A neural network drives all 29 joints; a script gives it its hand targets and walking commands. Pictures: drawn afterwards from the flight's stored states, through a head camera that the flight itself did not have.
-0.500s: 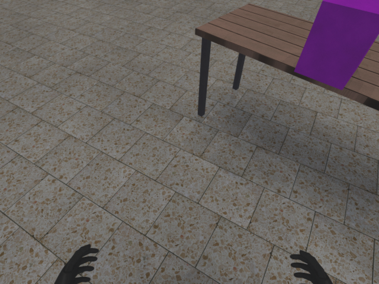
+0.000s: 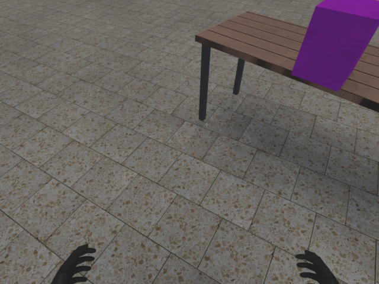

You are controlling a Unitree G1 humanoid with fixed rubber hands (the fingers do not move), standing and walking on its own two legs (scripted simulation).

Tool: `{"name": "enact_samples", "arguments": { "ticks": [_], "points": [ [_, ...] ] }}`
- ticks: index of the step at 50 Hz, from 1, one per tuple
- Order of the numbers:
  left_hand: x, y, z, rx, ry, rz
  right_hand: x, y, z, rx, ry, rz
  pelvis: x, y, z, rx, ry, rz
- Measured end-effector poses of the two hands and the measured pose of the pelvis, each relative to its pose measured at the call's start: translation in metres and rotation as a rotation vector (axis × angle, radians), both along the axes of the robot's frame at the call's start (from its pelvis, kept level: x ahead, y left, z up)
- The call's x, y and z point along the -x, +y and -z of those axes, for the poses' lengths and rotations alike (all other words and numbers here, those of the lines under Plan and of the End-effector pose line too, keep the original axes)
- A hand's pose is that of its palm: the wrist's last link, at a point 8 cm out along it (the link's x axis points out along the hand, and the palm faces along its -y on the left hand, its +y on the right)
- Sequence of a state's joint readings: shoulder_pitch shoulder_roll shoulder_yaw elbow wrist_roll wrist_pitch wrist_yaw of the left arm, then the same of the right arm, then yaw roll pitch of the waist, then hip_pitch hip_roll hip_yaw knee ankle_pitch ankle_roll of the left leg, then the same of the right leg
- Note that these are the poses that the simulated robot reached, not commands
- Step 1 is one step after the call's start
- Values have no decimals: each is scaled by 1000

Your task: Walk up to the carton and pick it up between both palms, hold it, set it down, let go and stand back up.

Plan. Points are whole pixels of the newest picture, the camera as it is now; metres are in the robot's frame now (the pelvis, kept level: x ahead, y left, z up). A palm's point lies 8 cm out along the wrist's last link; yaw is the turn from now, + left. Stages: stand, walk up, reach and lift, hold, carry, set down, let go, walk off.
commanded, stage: stand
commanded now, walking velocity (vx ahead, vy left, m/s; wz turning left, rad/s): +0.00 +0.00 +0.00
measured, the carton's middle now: (336, 42) +1.04 -0.60 +0.05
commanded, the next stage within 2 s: walk up in 0.60 s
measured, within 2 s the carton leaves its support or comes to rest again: neither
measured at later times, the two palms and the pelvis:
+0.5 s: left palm out of the picture +0.15 +0.28 -0.06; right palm out of the picture +0.14 -0.28 -0.07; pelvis +0.00 +0.00 +0.00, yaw +0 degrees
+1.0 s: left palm (71, 274) +0.17 +0.26 -0.05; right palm out of the picture +0.11 -0.36 -0.06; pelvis +0.02 -0.04 +0.01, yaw -6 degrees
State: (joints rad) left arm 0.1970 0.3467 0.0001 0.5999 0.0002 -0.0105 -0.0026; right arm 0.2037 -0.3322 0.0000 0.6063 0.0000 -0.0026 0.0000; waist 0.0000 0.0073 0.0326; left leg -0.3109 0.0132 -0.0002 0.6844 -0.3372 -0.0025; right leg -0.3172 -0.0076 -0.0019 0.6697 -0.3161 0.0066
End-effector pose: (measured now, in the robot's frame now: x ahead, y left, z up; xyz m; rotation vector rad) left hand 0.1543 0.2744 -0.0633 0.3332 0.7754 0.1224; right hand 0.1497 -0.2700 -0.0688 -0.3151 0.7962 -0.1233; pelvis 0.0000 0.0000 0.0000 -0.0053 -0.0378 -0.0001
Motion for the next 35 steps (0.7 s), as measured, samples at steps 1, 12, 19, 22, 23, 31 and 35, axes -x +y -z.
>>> {"name": "enact_samples", "arguments": {
  "ticks": [1,12,19,22,23,31,35],
  "points": [
    [1,1,0,-2,-1,0,1,0,0,0,1,0,1,0,0,0,-1,0],
    [4,4,-2,-12,-3,3,6,-9,-1,24,8,-2,4,0,0,0,-6,0],
    [4,4,-2,-13,-2,3,6,-9,-1,25,11,-3,4,0,0,0,-5,0],
    [3,4,-2,-13,-2,4,7,-10,-1,26,17,-1,4,0,0,0,-5,0],
    [3,4,-2,-12,-2,5,8,-10,0,27,19,0,4,0,0,0,-5,0],
    [4,5,-2,-14,-2,6,11,-12,0,32,30,3,5,0,0,0,-6,0],
    [5,5,-2,-15,-3,6,12,-14,0,33,30,3,6,-1,0,-1,-7,0]
  ]
}}
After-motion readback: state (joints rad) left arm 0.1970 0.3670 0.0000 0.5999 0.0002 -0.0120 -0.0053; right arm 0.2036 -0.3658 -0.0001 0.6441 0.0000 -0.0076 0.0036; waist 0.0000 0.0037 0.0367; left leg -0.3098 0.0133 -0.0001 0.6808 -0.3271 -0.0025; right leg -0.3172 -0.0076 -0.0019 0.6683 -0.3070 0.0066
